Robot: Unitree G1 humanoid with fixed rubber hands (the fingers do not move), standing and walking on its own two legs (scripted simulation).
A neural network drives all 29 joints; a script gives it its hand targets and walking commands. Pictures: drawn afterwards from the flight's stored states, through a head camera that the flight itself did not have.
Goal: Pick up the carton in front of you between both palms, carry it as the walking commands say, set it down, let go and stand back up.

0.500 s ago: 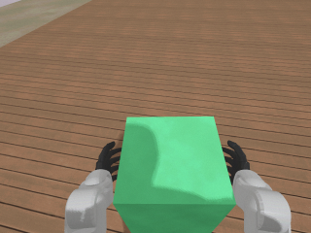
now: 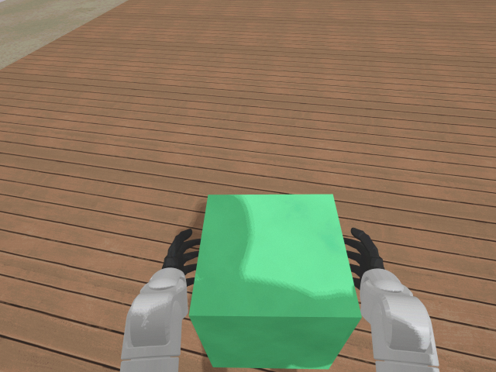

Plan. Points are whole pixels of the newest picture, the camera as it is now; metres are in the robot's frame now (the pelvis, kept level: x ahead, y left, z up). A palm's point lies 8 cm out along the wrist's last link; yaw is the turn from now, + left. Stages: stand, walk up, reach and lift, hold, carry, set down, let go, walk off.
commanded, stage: carry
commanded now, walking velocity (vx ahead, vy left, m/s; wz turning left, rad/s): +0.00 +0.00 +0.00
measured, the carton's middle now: (270, 284) +0.28 +0.00 -0.02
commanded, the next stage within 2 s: none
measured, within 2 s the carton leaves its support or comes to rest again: neither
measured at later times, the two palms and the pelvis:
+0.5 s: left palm (182, 262) +0.29 +0.15 +0.03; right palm (362, 261) +0.29 -0.15 +0.03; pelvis +0.02 +0.00 +0.00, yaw +0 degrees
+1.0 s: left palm (190, 181) +0.49 +0.17 +0.03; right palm (330, 178) +0.48 -0.13 +0.04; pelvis +0.21 +0.03 +0.00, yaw -2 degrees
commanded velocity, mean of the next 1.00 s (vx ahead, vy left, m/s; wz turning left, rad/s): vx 0.30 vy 0.00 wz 0.00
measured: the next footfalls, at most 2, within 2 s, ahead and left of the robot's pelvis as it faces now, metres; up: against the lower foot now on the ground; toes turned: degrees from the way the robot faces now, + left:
left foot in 0.96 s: +0.31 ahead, +0.13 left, +0.00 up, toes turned +10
right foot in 1.32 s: +0.48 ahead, -0.08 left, +0.00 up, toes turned -12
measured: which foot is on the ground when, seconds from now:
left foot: down 0.00-0.60, up 0.62-0.94, down 0.96-1.00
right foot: down 0.00-0.96, up 0.98-1.00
